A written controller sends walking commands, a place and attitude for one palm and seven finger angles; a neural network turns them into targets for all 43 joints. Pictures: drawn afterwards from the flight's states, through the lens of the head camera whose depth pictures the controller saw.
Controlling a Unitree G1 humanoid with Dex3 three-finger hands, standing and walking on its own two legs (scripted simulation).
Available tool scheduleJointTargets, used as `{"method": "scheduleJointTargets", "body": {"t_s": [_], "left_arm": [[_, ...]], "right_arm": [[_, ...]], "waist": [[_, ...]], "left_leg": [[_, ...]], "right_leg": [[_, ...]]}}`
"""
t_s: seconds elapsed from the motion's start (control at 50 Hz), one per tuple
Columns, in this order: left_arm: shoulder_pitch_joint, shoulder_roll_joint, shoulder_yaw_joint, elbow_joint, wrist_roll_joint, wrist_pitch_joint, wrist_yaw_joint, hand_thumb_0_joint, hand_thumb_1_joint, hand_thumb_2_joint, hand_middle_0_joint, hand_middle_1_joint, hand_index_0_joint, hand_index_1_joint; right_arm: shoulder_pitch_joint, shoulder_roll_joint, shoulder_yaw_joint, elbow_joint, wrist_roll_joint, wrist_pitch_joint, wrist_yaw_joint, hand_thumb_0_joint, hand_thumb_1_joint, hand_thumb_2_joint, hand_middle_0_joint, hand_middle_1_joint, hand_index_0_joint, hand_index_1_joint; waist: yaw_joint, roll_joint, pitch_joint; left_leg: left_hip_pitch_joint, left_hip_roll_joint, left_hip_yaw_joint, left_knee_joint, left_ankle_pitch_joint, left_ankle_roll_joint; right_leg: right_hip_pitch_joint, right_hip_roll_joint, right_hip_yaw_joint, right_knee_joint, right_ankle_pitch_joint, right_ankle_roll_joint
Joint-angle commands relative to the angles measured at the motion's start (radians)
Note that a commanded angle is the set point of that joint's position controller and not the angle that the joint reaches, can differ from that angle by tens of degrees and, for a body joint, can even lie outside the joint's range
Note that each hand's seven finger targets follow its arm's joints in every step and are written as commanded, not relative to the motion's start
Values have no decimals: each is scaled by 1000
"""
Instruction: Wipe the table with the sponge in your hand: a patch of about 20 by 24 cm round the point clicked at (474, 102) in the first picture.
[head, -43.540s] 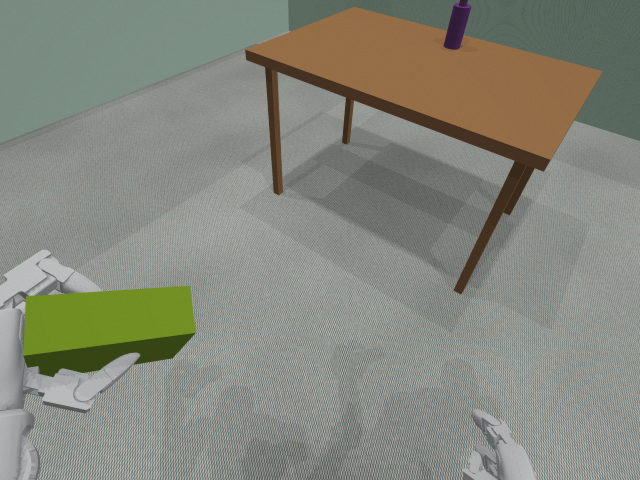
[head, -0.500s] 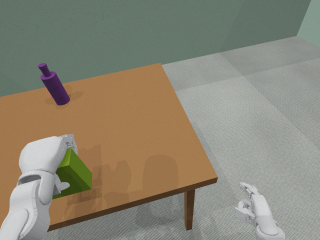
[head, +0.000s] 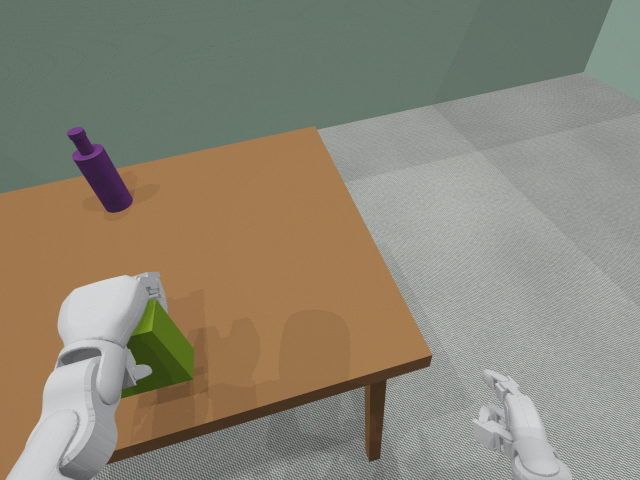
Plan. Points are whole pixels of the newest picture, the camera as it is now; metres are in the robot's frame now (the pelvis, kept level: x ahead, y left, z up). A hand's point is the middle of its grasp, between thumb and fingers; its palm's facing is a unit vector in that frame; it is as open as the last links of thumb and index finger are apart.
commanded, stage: move the sponge above the wiping area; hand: left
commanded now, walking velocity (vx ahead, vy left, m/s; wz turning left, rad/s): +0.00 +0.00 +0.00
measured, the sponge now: (143, 359) +0.23 +0.29 +0.02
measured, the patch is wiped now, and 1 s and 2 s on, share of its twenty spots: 0.00 0.00 0.00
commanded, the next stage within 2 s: lower the sponge onto the table in 1.66 s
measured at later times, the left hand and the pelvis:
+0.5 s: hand (157, 319) +0.27 +0.27 +0.06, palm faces -0.02 -0.09 -1.00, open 9.2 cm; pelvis +0.01 +0.00 +0.00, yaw +0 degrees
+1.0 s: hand (160, 326) +0.27 +0.27 +0.05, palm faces -0.04 -0.09 -0.99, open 9.2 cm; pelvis +0.01 +0.00 +0.00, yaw +0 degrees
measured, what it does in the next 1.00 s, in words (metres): stands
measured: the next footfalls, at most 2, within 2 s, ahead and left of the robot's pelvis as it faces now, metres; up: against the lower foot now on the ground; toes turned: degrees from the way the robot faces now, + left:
none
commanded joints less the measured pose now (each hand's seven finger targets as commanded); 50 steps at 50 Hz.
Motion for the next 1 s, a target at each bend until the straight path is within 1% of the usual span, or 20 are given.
{"method": "scheduleJointTargets", "body": {"t_s": [0.0,0.04,0.08,0.14,0.16,0.24,0.26,0.34,0.36,0.54,0.56,0.64,0.66,0.74,0.76,0.84,0.9,0.94,0.96,0.98], "left_arm": [[-291,238,147,-163,50,-10,62,0,100,1300,-1200,-1600,-1200,-1600],[-287,262,177,-173,52,-6,75,0,100,1300,-1200,-1600,-1200,-1600],[-267,189,114,-188,43,-6,77,0,100,1300,-1200,-1600,-1200,-1600],[-268,220,144,-138,53,24,79,0,100,1300,-1200,-1600,-1200,-1600],[-265,168,94,-147,46,30,75,0,100,1300,-1200,-1600,-1200,-1600],[-332,209,108,-136,66,47,72,0,100,1300,-1200,-1600,-1200,-1600],[-338,137,45,-150,60,43,68,0,100,1300,-1200,-1600,-1200,-1600],[-331,201,103,-150,79,35,81,0,100,1300,-1200,-1600,-1200,-1600],[-345,126,36,-166,71,30,81,0,100,1300,-1200,-1600,-1200,-1600],[-238,180,108,-134,78,74,107,0,100,1300,-1200,-1600,-1200,-1600],[-264,105,33,-158,70,78,101,0,100,1300,-1200,-1600,-1200,-1600],[-330,153,56,-127,81,82,98,0,100,1300,-1200,-1600,-1200,-1600],[-326,92,6,-138,68,74,96,0,100,1300,-1200,-1600,-1200,-1600],[-338,173,77,-118,88,52,106,0,100,1300,-1200,-1600,-1200,-1600],[-365,129,35,-122,90,46,106,0,100,1300,-1200,-1600,-1200,-1600],[-314,178,99,-52,82,46,119,0,100,1300,-1200,-1600,-1200,-1600],[-326,128,52,-30,71,47,116,0,100,1300,-1200,-1600,-1200,-1600],[-331,175,92,-25,78,51,116,0,100,1300,-1200,-1600,-1200,-1600],[-354,106,28,-46,67,42,112,0,100,1300,-1200,-1600,-1200,-1600],[-350,147,62,-25,73,36,114,0,100,1300,-1200,-1600,-1200,-1600]], "right_arm": [[-201,-92,-29,-163,0,-56,-4,0,-900,-900,200,300,200,300],[-218,-92,-30,-162,1,-53,-1,0,-900,-900,200,300,200,300],[-202,-80,-32,-174,4,-56,3,0,-900,-900,200,300,200,300],[-221,-92,-30,-161,3,-45,8,0,-900,-900,200,300,200,300],[-210,-90,-32,-170,7,-42,9,0,-900,-900,200,300,200,300],[-229,-95,-27,-164,7,-32,8,0,-900,-900,200,300,200,300],[-211,-85,-30,-177,9,-37,6,0,-900,-900,200,300,200,300],[-219,-92,-31,-167,1,-34,10,0,-900,-900,200,300,200,300],[-202,-83,-32,-178,6,-38,11,0,-900,-900,200,300,200,300],[-220,-96,-37,-169,5,-20,27,0,-900,-900,200,300,200,300],[-213,-87,-35,-181,9,-19,26,0,-900,-900,200,300,200,300],[-224,-94,-36,-167,8,-18,18,0,-900,-900,200,300,200,300],[-203,-86,-38,-179,11,-23,15,0,-900,-900,200,300,200,300],[-210,-93,-40,-161,4,-24,9,0,-900,-900,200,300,200,300],[-205,-84,-35,-170,6,-28,10,0,-900,-900,200,300,200,300],[-205,-95,-42,-152,7,-26,8,0,-900,-900,200,300,200,300],[-199,-91,-42,-158,12,-25,5,0,-900,-900,200,300,200,300],[-212,-99,-42,-152,10,-22,5,0,-900,-900,200,300,200,300],[-197,-89,-44,-165,14,-27,4,0,-900,-900,200,300,200,300],[-191,-91,-45,-154,14,-29,4,0,-900,-900,200,300,200,300]], "waist": [[-4,-51,-211],[4,-26,-219],[-7,-25,-242],[2,-48,-217],[-11,-53,-225],[-5,-43,-221],[-20,-55,-242],[2,-46,-266],[-19,-36,-272],[6,-73,-256],[-15,-62,-261],[-16,-78,-233],[-31,-81,-245],[-13,-61,-258],[-19,-54,-269],[-8,-83,-245],[-23,-97,-242],[-11,-73,-240],[-32,-68,-258],[-24,-80,-257]], "left_leg": [[96,-6,-71,-30,207,17],[104,-6,-78,-38,209,14],[108,1,-71,-34,235,15],[101,-2,-79,-39,234,11],[92,0,-67,-36,235,14],[100,-3,-77,-43,208,12],[104,2,-66,-36,221,18],[119,-1,-82,-30,258,13],[119,4,-68,-23,274,17],[96,0,-71,-16,311,10],[94,3,-61,-16,308,13],[102,-2,-67,-13,256,19],[95,0,-56,-11,255,25],[100,-7,-59,-7,262,21],[100,-6,-54,-3,270,22],[80,-10,-56,-6,249,19],[59,-9,-42,-7,230,22],[66,-14,-52,-8,220,20],[66,-9,-39,-4,220,26],[63,-10,-45,-2,221,24]], "right_leg": [[9,-22,96,-73,179,-37],[21,-12,115,-71,170,-47],[31,-23,81,-60,199,-38],[19,-13,106,-65,206,-46],[31,-20,74,-59,215,-38],[8,-12,101,-66,173,-43],[16,-19,66,-56,191,-36],[24,-10,99,-49,222,-46],[27,-19,67,-40,247,-39],[46,-14,104,-29,316,-46],[45,-22,75,-26,318,-38],[3,-11,107,-44,261,-43],[21,-20,76,-35,273,-34],[27,-13,111,-38,286,-43],[23,-21,86,-32,292,-39],[26,-13,112,-39,289,-42],[29,-25,93,-39,293,-31],[19,-17,115,-46,263,-39],[28,-24,87,-38,277,-31],[19,-22,91,-39,267,-32]]}}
